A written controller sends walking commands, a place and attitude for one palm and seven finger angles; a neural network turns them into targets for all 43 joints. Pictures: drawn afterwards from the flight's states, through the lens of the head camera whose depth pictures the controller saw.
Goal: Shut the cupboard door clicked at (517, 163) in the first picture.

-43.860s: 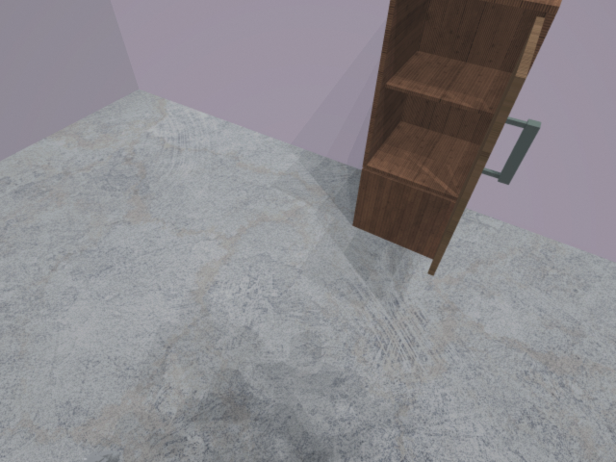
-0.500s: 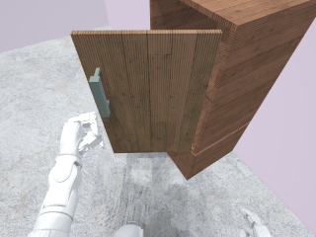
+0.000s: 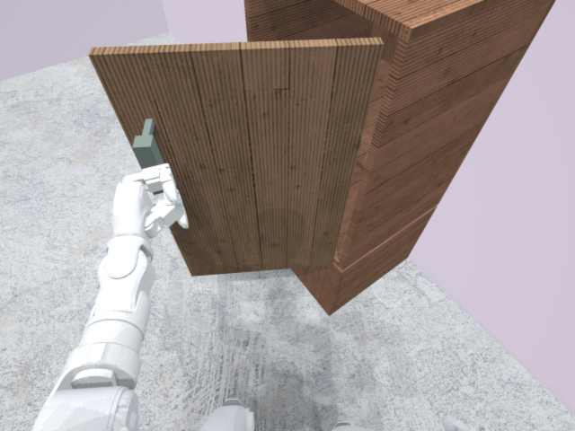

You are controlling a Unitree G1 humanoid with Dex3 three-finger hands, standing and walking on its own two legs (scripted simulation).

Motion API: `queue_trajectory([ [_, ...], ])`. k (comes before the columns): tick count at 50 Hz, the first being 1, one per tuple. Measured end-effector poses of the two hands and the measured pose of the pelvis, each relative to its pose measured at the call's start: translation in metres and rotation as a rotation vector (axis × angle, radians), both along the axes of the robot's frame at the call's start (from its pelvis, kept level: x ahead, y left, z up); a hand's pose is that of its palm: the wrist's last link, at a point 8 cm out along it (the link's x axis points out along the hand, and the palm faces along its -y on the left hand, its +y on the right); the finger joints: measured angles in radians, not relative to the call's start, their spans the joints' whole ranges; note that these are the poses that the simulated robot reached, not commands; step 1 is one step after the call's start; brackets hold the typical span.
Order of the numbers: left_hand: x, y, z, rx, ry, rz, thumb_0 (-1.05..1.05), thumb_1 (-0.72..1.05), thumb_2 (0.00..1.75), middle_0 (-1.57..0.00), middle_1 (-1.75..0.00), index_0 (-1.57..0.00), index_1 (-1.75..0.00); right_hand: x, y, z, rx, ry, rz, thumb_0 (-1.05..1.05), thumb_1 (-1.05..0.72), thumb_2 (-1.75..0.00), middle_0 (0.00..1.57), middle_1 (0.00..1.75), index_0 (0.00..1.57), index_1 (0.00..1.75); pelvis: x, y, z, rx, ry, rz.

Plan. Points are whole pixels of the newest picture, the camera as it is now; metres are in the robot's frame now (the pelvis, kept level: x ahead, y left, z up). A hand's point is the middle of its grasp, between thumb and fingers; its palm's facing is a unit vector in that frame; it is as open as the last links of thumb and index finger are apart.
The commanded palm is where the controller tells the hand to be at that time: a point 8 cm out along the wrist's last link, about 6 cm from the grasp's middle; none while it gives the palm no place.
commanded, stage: bring the fist close to the handle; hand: left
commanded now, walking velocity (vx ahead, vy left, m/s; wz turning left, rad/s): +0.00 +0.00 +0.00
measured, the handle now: (160, 167) +0.49 +0.20 +0.08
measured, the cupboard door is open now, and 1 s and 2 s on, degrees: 59 49 34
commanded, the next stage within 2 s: push the door shut along its arc in 0.20 s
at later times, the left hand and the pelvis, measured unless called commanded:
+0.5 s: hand (175, 205) +0.41 +0.16 +0.08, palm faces +0.06 -1.00 -0.03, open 3.1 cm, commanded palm +0.39 +0.21 +0.08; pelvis -0.01 +0.00 +0.00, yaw +1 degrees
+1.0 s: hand (186, 169) +0.47 +0.16 +0.09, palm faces -0.08 -1.00 -0.01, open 3.1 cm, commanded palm +0.47 +0.20 +0.08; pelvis -0.01 +0.00 -0.02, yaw +0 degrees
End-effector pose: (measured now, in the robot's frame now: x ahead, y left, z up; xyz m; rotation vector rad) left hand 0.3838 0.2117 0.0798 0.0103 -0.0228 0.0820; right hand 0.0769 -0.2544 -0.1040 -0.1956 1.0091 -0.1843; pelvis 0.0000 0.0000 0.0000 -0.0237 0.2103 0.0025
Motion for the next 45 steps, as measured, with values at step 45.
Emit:
queue_trajectory([
  [45,0.057,0.006,0.006,0.020,0.023,-0.131,0.02,0.90,0.90,-1.32,-1.50,-1.30,-1.50,-0.055,-0.010,-0.017,-0.043,0.164,-0.053,0.01,-0.91,-0.90,0.21,0.30,0.20,0.30,-0.012,0.001,-0.015,-0.022,0.063,0.016],
])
